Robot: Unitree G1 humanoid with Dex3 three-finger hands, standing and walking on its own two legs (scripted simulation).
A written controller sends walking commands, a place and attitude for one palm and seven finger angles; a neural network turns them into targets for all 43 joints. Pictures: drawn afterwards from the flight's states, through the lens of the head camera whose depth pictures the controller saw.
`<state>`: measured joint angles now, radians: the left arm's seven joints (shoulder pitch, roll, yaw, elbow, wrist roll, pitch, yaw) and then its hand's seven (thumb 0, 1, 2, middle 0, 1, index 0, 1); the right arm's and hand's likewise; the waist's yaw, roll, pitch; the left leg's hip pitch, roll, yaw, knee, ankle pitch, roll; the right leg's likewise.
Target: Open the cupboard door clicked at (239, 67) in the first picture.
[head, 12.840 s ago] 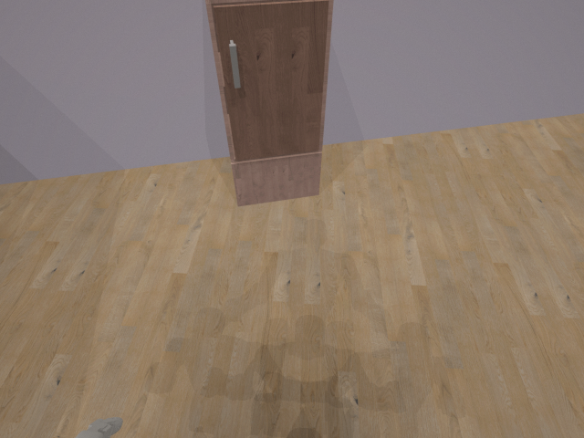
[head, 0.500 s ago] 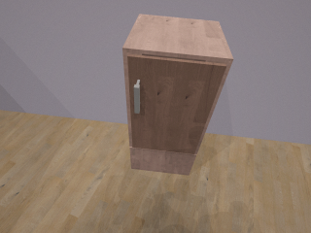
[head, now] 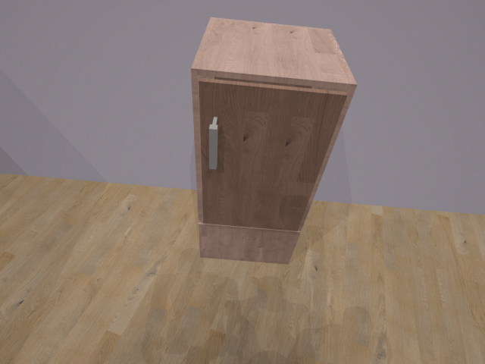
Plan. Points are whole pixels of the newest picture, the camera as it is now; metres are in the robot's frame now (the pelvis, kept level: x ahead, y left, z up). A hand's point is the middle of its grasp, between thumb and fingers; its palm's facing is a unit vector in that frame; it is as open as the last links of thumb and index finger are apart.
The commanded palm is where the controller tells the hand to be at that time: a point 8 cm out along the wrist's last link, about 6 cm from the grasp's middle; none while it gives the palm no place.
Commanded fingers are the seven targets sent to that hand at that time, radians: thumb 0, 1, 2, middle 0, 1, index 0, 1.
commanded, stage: come to a stop and stand still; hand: left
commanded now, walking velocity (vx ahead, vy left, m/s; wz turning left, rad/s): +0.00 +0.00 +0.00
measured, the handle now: (214, 143) +0.69 +0.11 -0.04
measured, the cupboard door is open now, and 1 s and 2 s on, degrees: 0 0 0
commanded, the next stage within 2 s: look again from close up in 0.32 s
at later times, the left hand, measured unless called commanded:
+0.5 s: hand out of the picture -0.06 +0.15 -0.18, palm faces +0.02 -1.00 -0.08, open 7.4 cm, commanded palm none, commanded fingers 0.00 0.90 0.90 -0.20 -0.30 -0.20 -0.30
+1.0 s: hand out of the picture -0.06 +0.17 -0.17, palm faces -0.01 -0.98 -0.18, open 7.4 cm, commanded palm none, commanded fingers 0.00 0.90 0.90 -0.20 -0.30 -0.20 -0.30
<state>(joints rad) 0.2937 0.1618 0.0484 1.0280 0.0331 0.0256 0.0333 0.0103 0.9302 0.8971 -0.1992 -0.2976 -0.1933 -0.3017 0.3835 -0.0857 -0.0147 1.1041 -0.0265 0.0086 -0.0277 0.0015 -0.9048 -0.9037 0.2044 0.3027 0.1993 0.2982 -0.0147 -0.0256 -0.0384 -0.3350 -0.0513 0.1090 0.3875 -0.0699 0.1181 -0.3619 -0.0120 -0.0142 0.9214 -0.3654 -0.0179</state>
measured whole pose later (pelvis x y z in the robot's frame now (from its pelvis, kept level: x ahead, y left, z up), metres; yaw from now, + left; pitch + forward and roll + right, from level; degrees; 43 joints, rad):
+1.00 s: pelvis -0.02 +0.01 +0.00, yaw -3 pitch +0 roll +1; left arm 0.37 0.13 -0.01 1.11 0.02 -0.01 0.04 0.00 0.91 0.90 -0.20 -0.30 -0.19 -0.30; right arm 0.29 -0.14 0.01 1.13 -0.01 -0.01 -0.03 0.01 -0.92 -0.90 0.20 0.30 0.20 0.30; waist 0.00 -0.01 0.01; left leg -0.24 -0.04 0.07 0.38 -0.13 0.05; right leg -0.07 -0.02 -0.04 0.41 -0.33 -0.01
